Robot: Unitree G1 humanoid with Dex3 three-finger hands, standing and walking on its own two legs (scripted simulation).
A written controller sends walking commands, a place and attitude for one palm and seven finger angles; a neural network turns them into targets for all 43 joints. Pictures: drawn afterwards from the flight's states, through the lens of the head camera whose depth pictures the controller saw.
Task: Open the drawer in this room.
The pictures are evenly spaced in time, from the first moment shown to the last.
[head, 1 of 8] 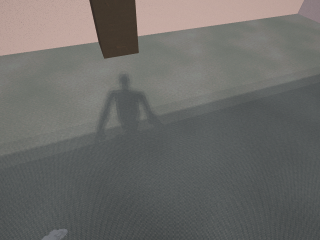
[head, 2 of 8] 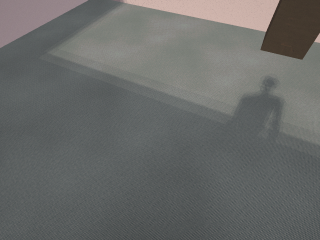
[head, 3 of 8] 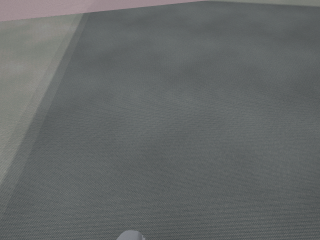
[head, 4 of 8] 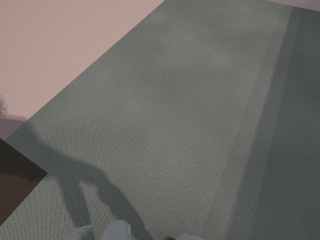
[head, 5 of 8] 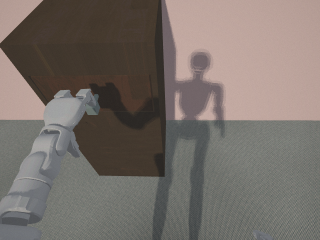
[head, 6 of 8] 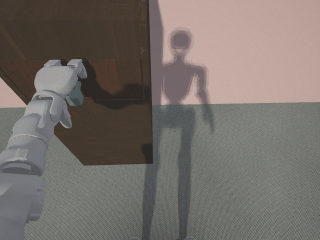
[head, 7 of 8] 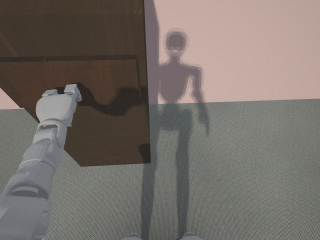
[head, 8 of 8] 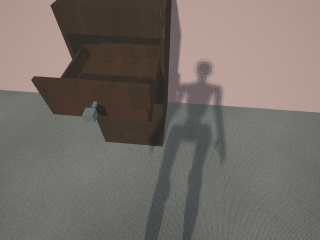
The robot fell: no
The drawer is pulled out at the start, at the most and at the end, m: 0.00 0.30 0.30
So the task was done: yes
